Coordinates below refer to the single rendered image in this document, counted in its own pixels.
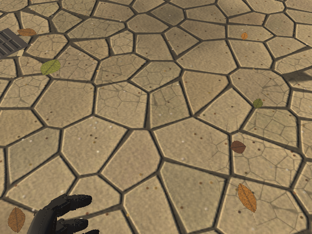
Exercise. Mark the left robot hand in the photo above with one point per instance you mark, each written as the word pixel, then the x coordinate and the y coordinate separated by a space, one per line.
pixel 46 221

